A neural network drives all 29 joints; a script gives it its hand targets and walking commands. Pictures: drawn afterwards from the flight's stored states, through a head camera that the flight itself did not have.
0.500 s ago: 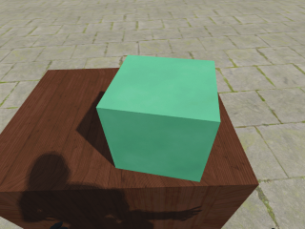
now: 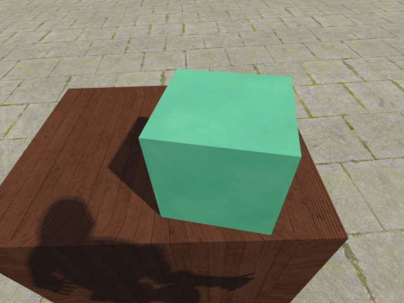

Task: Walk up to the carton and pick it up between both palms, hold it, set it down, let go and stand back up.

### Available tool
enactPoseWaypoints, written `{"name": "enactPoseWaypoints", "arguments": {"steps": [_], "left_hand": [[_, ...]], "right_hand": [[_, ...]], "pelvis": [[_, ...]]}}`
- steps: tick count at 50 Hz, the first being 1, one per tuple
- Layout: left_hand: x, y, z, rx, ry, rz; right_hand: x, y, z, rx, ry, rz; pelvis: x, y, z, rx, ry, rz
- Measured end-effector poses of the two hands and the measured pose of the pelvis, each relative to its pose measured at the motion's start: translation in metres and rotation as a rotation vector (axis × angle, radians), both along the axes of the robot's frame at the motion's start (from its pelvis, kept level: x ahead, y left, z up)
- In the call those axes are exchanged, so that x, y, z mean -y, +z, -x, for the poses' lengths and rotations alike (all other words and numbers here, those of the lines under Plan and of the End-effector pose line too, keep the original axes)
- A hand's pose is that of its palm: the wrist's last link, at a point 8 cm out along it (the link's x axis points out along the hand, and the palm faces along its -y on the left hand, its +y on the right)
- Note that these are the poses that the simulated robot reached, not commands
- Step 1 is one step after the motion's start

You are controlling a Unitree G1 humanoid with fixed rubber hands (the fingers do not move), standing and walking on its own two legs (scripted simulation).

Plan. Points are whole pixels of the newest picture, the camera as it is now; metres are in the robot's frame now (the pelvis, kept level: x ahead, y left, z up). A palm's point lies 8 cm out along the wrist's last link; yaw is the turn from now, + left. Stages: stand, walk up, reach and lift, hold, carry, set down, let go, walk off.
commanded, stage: stand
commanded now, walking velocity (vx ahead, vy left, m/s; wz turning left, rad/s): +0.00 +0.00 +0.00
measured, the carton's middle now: (222, 150) +0.49 -0.01 +0.02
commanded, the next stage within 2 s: none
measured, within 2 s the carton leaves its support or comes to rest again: neither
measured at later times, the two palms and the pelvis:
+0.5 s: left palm out of the picture +0.07 +0.31 -0.11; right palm out of the picture +0.09 -0.31 -0.11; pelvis +0.00 +0.00 +0.00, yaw +0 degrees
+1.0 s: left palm out of the picture +0.08 +0.31 -0.11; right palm out of the picture +0.09 -0.32 -0.11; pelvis +0.01 +0.00 +0.00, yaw +1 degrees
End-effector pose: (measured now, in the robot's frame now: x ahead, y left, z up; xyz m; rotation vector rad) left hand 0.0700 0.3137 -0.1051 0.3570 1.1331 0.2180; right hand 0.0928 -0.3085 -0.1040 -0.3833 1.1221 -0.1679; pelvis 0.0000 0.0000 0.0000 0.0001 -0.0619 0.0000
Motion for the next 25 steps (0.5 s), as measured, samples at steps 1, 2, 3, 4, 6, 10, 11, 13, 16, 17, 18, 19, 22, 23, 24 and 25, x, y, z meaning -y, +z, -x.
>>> {"name": "enactPoseWaypoints", "arguments": {"steps": [1,2,3,4,6,10,11,13,16,17,18,19,22,23,24,25], "left_hand": [[-0.0003,-0.0002,0.0007,-0.003,0.001,0.0],[-0.0005,-0.0004,0.0014,-0.006,0.002,0.0],[-0.0007,-0.0005,0.0019,-0.008,0.003,0.0],[-0.0008,-0.0007,0.0023,-0.01,0.004,0.0],[-0.0008,-0.001,0.0028,-0.014,0.006,0.0],[-0.0007,-0.0013,0.0029,-0.019,0.008,0.0],[-0.0006,-0.0013,0.0027,-0.02,0.009,0.0],[-0.0004,-0.0013,0.002,-0.021,0.01,0.0],[0.0,-0.0013,0.0007,-0.022,0.011,0.0],[0.0002,-0.0013,0.0002,-0.022,0.011,0.001],[0.0003,-0.0013,-0.0004,-0.022,0.011,0.001],[0.0004,-0.0013,-0.001,-0.021,0.012,0.001],[0.0009,-0.0012,-0.0028,-0.021,0.012,0.001],[0.001,-0.0012,-0.0034,-0.02,0.012,0.002],[0.0012,-0.0012,-0.004,-0.02,0.013,0.002],[0.0013,-0.0011,-0.0046,-0.02,0.013,0.002]], "right_hand": [[0.0003,0.0,0.0004,-0.002,-0.001,0.001],[0.0005,0.0,0.0007,-0.003,-0.003,0.001],[0.0008,0.0,0.001,-0.005,-0.004,0.002],[0.001,-0.0001,0.0013,-0.007,-0.005,0.002],[0.0015,-0.0002,0.0019,-0.01,-0.008,0.003],[0.0023,-0.0005,0.0029,-0.015,-0.014,0.003],[0.0025,-0.0006,0.0031,-0.017,-0.015,0.003],[0.0029,-0.0009,0.0035,-0.019,-0.017,0.004],[0.0034,-0.0012,0.0039,-0.023,-0.019,0.004],[0.0035,-0.0013,0.004,-0.024,-0.02,0.004],[0.0037,-0.0014,0.0041,-0.025,-0.021,0.004],[0.0039,-0.0014,0.0041,-0.026,-0.021,0.004],[0.0044,-0.0016,0.0042,-0.028,-0.024,0.005],[0.0045,-0.0017,0.0042,-0.029,-0.024,0.005],[0.0047,-0.0017,0.0042,-0.029,-0.025,0.005],[0.0048,-0.0017,0.0041,-0.03,-0.026,0.005]], "pelvis": [[-0.0001,0.0001,0.0001,0.0,0.0,0.0],[-0.0002,0.0001,0.0002,0.0,0.001,0.0],[-0.0003,0.0002,0.0002,-0.001,0.001,0.0],[-0.0003,0.0002,0.0002,-0.001,0.001,0.0],[-0.0004,0.0003,0.0002,-0.001,0.002,0.0],[-0.0002,0.0005,-0.0001,-0.002,0.003,0.0],[-0.0001,0.0006,-0.0002,-0.002,0.003,0.0],[0.0001,0.0006,-0.0005,-0.003,0.004,0.001],[0.0003,0.0007,-0.001,-0.003,0.004,0.001],[0.0004,0.0008,-0.0012,-0.003,0.004,0.001],[0.0005,0.0008,-0.0014,-0.003,0.005,0.001],[0.0006,0.0008,-0.0016,-0.003,0.005,0.001],[0.0009,0.0009,-0.0023,-0.004,0.005,0.002],[0.001,0.0009,-0.0026,-0.004,0.006,0.002],[0.0011,0.001,-0.0028,-0.004,0.006,0.002],[0.0012,0.001,-0.0031,-0.005,0.006,0.002]]}}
